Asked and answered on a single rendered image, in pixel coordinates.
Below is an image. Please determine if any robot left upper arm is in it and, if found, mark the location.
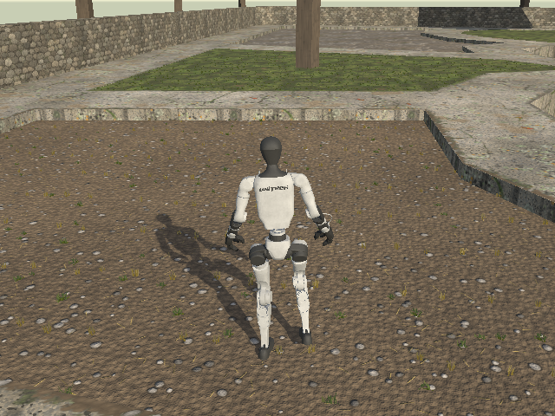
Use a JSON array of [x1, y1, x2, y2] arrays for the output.
[[233, 175, 255, 223]]

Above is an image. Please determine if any right robot forearm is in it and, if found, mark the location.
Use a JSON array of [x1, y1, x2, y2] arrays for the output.
[[312, 205, 330, 233]]

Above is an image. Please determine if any right robot hand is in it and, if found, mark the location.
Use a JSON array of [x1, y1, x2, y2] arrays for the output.
[[314, 227, 334, 246]]

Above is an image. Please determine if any left robot forearm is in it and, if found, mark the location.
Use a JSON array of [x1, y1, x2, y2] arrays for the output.
[[226, 210, 242, 238]]

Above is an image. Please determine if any left robot shin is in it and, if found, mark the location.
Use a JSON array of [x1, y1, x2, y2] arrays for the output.
[[257, 290, 271, 348]]

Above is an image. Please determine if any left robot hand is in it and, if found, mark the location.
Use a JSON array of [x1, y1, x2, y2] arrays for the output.
[[225, 234, 245, 251]]

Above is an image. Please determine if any robot left thigh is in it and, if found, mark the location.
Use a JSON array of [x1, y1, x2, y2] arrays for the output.
[[249, 244, 272, 306]]

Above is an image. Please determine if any robot right upper arm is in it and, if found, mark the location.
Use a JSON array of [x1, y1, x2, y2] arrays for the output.
[[291, 172, 320, 219]]

